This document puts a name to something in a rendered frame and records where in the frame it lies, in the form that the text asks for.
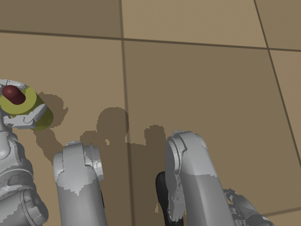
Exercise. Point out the left robot arm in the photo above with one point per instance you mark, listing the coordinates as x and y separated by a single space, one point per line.
20 204

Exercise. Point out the right robot foot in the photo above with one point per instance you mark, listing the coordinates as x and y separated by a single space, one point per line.
162 193

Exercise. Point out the left robot hand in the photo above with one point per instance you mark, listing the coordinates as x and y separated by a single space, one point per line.
20 121

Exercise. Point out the right robot arm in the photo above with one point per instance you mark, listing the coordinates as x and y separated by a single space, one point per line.
258 220

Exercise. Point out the bottle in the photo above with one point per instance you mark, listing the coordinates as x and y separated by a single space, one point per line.
22 102

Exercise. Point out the right robot hand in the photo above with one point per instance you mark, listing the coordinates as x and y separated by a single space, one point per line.
241 207

